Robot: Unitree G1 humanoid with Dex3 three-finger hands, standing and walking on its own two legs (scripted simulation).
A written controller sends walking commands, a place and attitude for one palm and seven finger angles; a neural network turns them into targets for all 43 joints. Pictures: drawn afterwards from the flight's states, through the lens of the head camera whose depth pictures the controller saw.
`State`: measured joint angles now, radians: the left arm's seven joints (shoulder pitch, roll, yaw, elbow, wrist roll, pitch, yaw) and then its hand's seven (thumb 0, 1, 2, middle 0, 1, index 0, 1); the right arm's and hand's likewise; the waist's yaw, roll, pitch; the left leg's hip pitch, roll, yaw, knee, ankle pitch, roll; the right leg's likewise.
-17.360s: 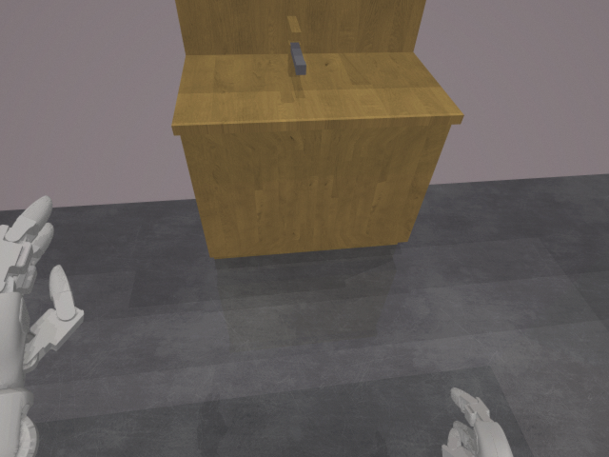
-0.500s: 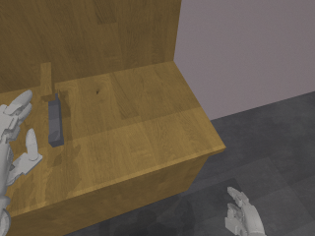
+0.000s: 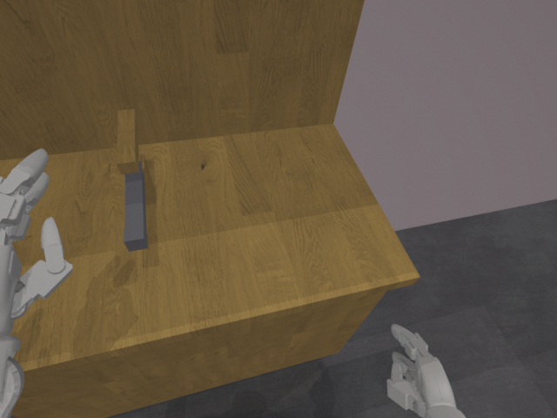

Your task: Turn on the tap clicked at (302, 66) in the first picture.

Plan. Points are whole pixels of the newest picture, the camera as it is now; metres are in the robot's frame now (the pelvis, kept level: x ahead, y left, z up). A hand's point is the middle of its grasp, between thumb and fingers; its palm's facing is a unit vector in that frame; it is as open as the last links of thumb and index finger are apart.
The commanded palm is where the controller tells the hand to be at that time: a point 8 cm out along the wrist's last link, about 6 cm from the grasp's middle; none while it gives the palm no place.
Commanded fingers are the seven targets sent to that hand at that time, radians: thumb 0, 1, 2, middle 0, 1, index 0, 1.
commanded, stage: look again from close up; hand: left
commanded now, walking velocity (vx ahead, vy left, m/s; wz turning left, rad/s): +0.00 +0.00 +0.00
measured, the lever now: (136, 238) +0.34 +0.26 +0.02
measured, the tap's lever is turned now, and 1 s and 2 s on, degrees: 0 0 0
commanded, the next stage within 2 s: turn the palm inward beside the body in 0.24 s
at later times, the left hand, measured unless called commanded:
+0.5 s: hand (37, 230) +0.24 +0.27 +0.20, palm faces +0.43 -0.83 -0.37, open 7.4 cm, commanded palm +0.15 +0.27 +0.17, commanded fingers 0.00 0.90 0.90 -0.20 -0.30 -0.20 -0.30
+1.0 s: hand (112, 296) +0.20 +0.20 +0.14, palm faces +0.43 -0.83 -0.36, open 7.4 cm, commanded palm +0.14 +0.24 +0.15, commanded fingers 0.00 0.90 0.90 -0.20 -0.30 -0.20 -0.30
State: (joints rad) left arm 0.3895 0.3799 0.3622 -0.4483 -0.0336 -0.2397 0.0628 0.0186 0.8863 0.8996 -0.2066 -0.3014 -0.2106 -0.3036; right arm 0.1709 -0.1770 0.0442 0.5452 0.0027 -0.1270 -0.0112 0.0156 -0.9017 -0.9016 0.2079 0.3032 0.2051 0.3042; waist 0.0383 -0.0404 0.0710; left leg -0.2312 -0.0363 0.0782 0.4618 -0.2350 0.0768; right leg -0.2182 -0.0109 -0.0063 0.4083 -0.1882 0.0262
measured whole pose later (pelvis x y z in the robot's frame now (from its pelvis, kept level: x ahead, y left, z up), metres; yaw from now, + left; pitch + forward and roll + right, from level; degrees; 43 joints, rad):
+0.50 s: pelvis -0.01 -0.03 +0.00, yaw +2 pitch -1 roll +0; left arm 0.13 0.50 0.46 -0.30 -0.14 0.00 -0.03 0.02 0.89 0.90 -0.21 -0.30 -0.21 -0.30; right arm 0.20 -0.25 0.05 0.64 0.02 -0.11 -0.01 0.02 -0.90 -0.90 0.21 0.30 0.21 0.30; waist 0.04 -0.01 0.03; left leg -0.25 -0.03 0.04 0.50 -0.23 0.04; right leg -0.25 0.01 -0.02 0.50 -0.23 -0.01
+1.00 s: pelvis +0.00 -0.09 -0.02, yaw +5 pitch +1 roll +0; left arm 0.29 0.41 0.37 -0.27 -0.17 -0.05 0.00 0.02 0.89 0.90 -0.20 -0.30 -0.21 -0.30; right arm 0.14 -0.24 0.03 0.67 0.03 -0.17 -0.07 0.02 -0.90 -0.90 0.21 0.30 0.20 0.30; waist 0.06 0.04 -0.02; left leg -0.38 0.01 -0.04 0.68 -0.32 -0.03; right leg -0.35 0.05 -0.10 0.67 -0.34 -0.09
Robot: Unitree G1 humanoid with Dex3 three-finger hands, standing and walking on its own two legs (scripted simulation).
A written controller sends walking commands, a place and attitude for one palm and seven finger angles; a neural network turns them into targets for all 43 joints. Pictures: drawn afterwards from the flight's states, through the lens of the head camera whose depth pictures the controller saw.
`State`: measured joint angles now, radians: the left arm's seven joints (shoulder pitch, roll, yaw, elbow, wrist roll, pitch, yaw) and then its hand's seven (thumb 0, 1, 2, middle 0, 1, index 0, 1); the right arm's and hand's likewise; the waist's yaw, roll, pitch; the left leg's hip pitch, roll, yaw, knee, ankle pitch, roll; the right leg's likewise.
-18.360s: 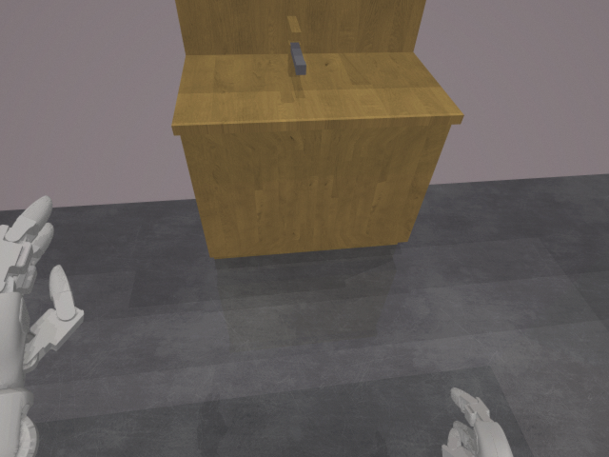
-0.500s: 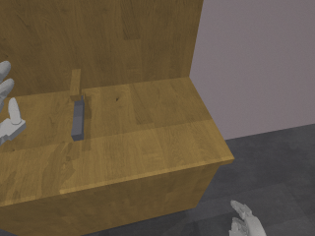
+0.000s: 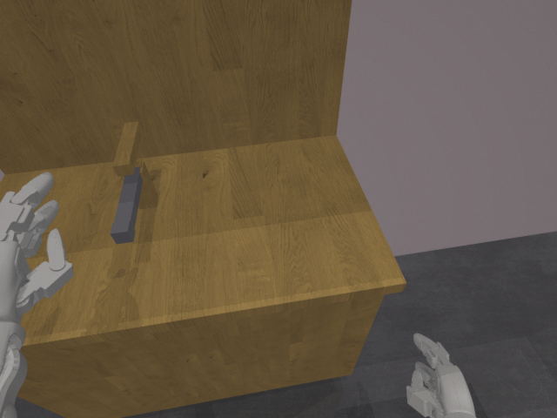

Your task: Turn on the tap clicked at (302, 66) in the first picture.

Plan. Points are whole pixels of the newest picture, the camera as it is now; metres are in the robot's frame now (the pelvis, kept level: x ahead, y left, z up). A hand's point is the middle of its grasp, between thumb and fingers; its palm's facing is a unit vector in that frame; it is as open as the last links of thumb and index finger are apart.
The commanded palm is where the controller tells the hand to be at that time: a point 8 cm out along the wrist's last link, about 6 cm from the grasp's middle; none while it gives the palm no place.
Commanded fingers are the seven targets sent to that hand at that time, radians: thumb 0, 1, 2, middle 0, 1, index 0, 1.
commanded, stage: turn the palm inward beside the body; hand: left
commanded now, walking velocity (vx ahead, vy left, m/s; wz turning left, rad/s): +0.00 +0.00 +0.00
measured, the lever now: (123, 232) +0.37 +0.31 +0.04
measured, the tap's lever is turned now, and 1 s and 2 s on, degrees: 0 0 0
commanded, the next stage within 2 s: reach beside the lever's end, fingers flat in 1.54 s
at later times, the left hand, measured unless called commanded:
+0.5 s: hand (65, 296) +0.20 +0.26 +0.15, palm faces +0.39 -0.89 -0.24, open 7.4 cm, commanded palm +0.15 +0.30 +0.16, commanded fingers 0.00 0.90 0.90 -0.20 -0.30 -0.20 -0.30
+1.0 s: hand (64, 332) +0.17 +0.25 +0.13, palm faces +0.42 -0.89 -0.16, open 7.4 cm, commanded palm +0.12 +0.29 +0.15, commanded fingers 0.00 0.90 0.90 -0.20 -0.30 -0.20 -0.30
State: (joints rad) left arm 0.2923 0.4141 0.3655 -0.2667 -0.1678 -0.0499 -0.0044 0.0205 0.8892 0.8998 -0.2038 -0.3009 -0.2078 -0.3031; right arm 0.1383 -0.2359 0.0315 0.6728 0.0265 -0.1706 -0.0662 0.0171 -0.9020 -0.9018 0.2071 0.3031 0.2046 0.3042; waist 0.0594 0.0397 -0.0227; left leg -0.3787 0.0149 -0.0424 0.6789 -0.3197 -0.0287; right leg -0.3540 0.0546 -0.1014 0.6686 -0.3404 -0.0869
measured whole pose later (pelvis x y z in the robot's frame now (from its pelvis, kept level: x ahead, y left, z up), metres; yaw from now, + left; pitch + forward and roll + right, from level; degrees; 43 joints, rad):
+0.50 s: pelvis +0.01 +0.01 +0.00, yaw +1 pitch +2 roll +0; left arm 0.48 0.32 0.30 -0.42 -0.22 -0.06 0.06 0.02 0.89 0.90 -0.20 -0.30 -0.21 -0.30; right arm 0.20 -0.25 0.02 0.65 0.04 -0.25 -0.08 0.02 -0.90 -0.90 0.21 0.30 0.20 0.30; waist 0.07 0.04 -0.06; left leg -0.40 -0.01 -0.04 0.70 -0.34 -0.01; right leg -0.37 0.03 -0.10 0.69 -0.36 -0.07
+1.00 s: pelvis +0.00 +0.02 +0.00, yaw +2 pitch +0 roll -1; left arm 0.57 0.26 0.21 -0.49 -0.23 0.01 0.13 0.02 0.89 0.90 -0.20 -0.30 -0.20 -0.30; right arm 0.19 -0.24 0.05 0.64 0.04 -0.27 -0.09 0.02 -0.90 -0.90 0.21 0.30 0.20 0.30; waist 0.08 0.05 -0.05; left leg -0.39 -0.01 -0.06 0.71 -0.32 0.00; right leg -0.35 0.03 -0.12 0.68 -0.34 -0.06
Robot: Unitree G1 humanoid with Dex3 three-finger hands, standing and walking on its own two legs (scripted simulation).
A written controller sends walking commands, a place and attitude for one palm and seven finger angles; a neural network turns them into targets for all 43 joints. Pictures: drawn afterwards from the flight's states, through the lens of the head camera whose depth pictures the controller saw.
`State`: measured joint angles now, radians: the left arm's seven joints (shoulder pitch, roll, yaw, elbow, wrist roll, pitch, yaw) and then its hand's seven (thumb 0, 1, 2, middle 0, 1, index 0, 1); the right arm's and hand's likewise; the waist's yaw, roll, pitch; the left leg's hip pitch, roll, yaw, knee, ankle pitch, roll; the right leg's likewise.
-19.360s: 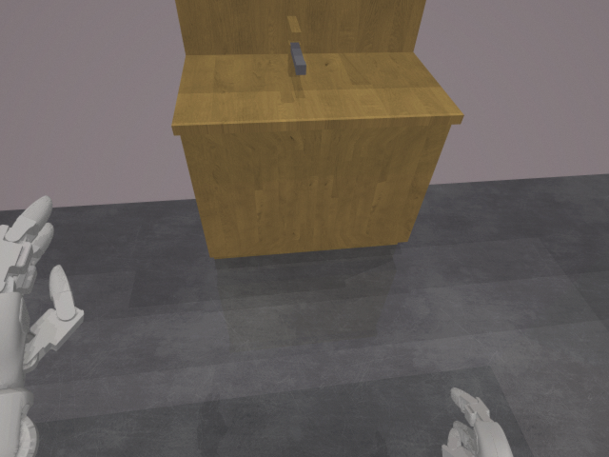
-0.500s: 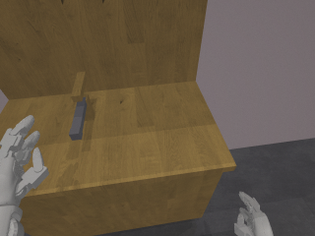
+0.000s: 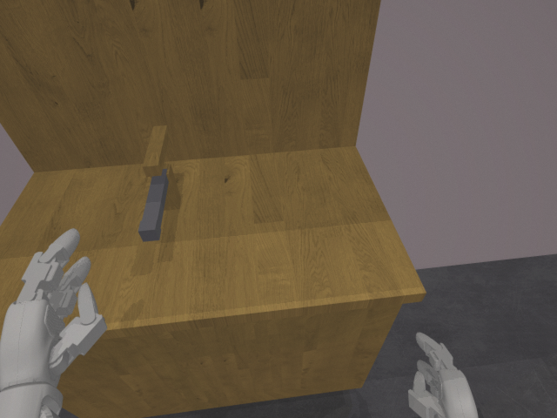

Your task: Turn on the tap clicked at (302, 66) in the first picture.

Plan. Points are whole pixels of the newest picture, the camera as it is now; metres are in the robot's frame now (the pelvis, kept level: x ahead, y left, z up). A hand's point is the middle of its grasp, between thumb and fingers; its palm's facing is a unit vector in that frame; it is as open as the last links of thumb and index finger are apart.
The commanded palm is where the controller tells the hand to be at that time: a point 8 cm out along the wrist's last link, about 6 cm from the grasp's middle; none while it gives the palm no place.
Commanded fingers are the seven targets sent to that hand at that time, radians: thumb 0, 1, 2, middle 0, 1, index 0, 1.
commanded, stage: turn the palm inward beside the body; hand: left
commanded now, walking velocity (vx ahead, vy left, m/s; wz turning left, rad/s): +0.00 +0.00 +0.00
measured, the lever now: (150, 230) +0.38 +0.28 +0.04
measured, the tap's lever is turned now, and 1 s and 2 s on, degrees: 0 0 0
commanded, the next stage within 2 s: reach beside the lever's end, fingers flat in 0.54 s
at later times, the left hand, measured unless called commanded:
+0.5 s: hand (111, 308) +0.19 +0.22 +0.14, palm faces +0.41 -0.90 -0.14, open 7.4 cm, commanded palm +0.14 +0.26 +0.15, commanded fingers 0.00 0.90 0.90 -0.20 -0.30 -0.20 -0.30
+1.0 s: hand (116, 298) +0.21 +0.23 +0.12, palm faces +0.44 -0.89 -0.14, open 7.4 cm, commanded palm +0.18 +0.27 +0.12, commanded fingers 0.00 0.90 0.90 -0.20 -0.30 -0.20 -0.30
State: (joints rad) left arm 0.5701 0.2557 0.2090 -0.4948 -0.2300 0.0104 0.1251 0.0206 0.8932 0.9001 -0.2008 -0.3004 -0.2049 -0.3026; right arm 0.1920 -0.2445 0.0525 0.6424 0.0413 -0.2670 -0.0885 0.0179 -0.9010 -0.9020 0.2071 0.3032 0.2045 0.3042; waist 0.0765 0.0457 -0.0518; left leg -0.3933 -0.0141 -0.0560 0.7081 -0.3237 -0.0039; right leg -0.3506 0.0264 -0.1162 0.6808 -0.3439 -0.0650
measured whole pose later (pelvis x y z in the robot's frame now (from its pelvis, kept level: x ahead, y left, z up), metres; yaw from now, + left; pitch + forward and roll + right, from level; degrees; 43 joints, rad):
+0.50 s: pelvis +0.01 -0.01 +0.00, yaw +0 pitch +1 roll +0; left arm 0.56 0.24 0.21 -0.49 -0.25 0.04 0.13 0.02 0.89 0.90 -0.20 -0.30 -0.20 -0.30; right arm 0.20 -0.25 0.05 0.65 0.04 -0.26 -0.09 0.02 -0.90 -0.90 0.21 0.30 0.20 0.30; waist 0.08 0.05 -0.06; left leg -0.37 -0.01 -0.06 0.68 -0.33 -0.01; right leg -0.33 0.03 -0.12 0.66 -0.35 -0.07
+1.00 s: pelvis +0.00 -0.01 +0.00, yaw +0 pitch +1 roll +0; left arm 0.42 0.25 0.24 -0.31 -0.24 0.00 0.14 0.02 0.89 0.90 -0.20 -0.30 -0.20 -0.30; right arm 0.18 -0.25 0.04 0.68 0.04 -0.25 -0.10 0.02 -0.90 -0.90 0.21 0.30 0.20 0.30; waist 0.07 0.05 -0.04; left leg -0.38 0.00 -0.07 0.68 -0.31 -0.02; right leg -0.34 0.04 -0.12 0.66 -0.34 -0.08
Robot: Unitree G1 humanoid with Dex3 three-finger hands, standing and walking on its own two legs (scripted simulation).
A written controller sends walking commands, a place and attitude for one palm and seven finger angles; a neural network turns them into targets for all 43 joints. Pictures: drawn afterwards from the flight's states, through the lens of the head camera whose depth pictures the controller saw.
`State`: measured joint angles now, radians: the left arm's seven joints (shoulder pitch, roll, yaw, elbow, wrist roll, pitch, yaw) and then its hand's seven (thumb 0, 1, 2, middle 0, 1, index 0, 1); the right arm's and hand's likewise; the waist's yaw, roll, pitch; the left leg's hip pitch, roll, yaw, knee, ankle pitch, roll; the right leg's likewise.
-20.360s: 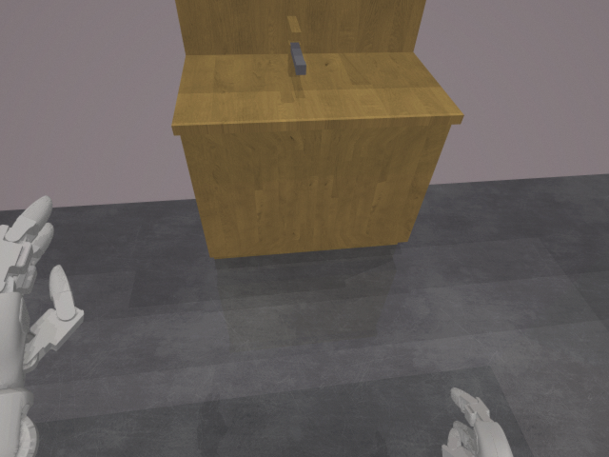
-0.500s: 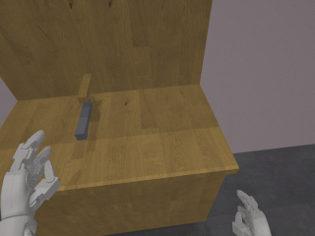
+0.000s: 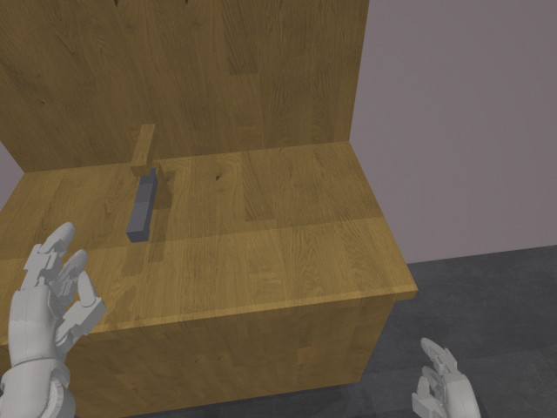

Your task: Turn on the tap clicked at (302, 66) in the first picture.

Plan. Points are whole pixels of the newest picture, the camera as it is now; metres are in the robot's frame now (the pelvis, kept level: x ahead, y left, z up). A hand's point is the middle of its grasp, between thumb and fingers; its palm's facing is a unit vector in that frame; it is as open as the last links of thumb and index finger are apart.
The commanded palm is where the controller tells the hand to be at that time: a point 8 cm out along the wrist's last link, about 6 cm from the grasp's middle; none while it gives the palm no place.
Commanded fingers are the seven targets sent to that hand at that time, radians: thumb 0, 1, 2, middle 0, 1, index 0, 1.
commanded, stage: reach beside the lever's end, fingers flat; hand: left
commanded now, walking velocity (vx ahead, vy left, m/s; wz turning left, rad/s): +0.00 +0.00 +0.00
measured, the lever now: (138, 231) +0.38 +0.29 +0.04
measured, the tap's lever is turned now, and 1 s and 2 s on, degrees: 0 0 0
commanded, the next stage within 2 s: push the lever round in 1.84 s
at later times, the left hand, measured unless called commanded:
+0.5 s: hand (105, 274) +0.26 +0.27 +0.09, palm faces +0.44 -0.89 -0.11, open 7.5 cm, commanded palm +0.22 +0.32 +0.09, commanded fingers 0.00 0.90 0.90 -0.18 -0.24 -0.18 -0.24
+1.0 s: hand (111, 258) +0.30 +0.30 +0.07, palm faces +0.45 -0.89 -0.11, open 7.7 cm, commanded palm +0.27 +0.34 +0.06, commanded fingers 0.00 0.90 0.90 -0.16 -0.18 -0.16 -0.18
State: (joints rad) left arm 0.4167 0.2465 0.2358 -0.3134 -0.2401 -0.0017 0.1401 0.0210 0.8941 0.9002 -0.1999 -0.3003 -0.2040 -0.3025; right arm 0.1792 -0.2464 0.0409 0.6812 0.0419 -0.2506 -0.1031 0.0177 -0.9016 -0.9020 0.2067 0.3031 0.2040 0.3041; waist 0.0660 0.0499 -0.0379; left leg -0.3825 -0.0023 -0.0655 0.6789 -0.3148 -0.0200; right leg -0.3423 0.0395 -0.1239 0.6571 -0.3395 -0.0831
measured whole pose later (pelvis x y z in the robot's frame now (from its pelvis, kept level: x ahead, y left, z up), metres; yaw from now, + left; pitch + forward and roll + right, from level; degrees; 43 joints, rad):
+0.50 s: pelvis +0.00 +0.01 +0.00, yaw -1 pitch +3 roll +0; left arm 0.19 0.26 0.29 -0.01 -0.23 -0.10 0.11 0.02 0.90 0.90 -0.19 -0.26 -0.19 -0.27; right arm 0.17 -0.26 0.03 0.71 0.04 -0.23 -0.10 0.02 -0.90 -0.90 0.21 0.30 0.20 0.30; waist 0.04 0.04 -0.03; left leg -0.43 -0.01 -0.05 0.68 -0.31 -0.01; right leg -0.39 0.03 -0.11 0.66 -0.33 -0.07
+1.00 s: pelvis +0.00 +0.02 -0.01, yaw -1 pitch +6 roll -1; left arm -0.01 0.28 0.33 0.27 -0.19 -0.21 0.10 0.02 0.90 0.90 -0.17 -0.20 -0.17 -0.20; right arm 0.18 -0.26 0.02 0.71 0.03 -0.18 -0.09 0.02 -0.90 -0.90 0.21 0.30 0.20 0.30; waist 0.02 0.03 -0.04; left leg -0.52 -0.02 -0.04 0.74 -0.33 0.01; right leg -0.48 0.02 -0.10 0.70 -0.34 -0.05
